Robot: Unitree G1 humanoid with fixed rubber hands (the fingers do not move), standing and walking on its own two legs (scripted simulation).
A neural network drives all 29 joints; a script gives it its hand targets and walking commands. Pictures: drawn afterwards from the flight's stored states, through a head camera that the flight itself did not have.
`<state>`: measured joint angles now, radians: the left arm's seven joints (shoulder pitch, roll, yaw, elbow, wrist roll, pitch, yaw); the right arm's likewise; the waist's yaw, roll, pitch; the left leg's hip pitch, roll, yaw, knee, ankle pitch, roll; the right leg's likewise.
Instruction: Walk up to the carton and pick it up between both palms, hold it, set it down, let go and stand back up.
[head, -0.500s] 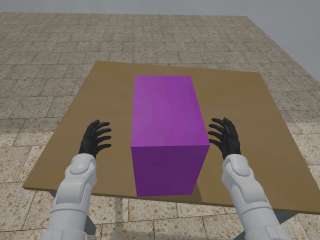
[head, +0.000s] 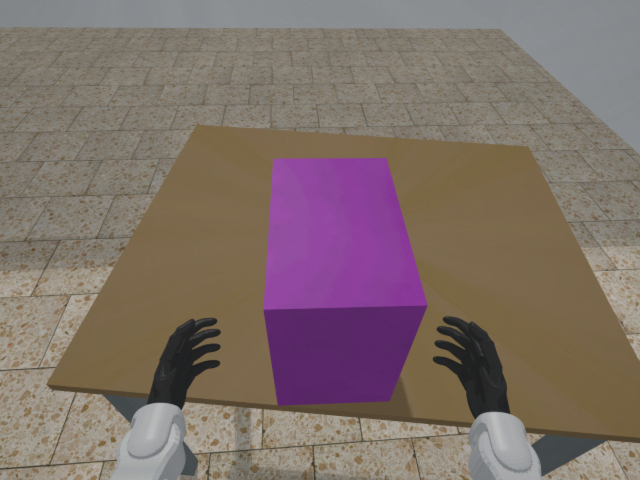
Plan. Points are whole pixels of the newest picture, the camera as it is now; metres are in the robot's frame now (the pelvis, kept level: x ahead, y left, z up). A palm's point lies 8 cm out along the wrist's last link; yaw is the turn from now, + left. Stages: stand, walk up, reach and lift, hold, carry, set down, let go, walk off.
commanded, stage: set down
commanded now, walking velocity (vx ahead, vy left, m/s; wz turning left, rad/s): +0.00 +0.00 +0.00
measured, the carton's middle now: (332, 281) +0.41 +0.03 +0.02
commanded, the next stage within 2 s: let go in 1.40 s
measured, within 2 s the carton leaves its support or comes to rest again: neither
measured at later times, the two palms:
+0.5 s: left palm (165, 438) +0.19 +0.22 -0.04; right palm (495, 446) +0.21 -0.18 -0.03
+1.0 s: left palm (164, 470) +0.17 +0.22 -0.07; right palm (512, 472) +0.19 -0.20 -0.04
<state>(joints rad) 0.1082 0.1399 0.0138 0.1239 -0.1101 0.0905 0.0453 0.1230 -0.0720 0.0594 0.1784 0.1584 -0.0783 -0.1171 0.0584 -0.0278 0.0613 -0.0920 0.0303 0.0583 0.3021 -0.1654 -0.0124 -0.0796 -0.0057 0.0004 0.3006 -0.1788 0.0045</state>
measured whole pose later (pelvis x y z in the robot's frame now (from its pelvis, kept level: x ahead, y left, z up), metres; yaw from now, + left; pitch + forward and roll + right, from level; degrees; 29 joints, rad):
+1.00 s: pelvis +0.01 +0.00 +0.00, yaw +0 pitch -5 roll +0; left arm 0.22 0.20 0.00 0.43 -0.01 0.13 -0.01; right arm 0.22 -0.14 0.03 0.47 0.01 -0.17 -0.02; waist 0.02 -0.03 0.09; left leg -0.02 0.03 0.05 0.30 -0.19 -0.02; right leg -0.02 0.00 0.01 0.31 -0.20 0.00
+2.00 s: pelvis -0.01 +0.01 +0.00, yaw -1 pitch -5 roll +0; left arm 0.17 0.18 0.00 0.58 0.04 0.10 0.01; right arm 0.11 -0.17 0.01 0.59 -0.01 -0.16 0.05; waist 0.00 -0.04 0.06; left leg -0.10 0.03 0.07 0.40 -0.21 0.00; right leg -0.09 -0.01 0.01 0.37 -0.21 0.02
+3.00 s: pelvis +0.00 +0.02 -0.01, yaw +2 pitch -3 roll +0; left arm 0.23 0.35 0.01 0.77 0.01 -0.02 0.00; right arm 0.27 -0.34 -0.04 0.76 -0.01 -0.02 0.02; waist -0.01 0.00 0.04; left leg -0.20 -0.01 0.04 0.50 -0.26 0.02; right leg -0.17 -0.05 -0.01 0.49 -0.28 0.04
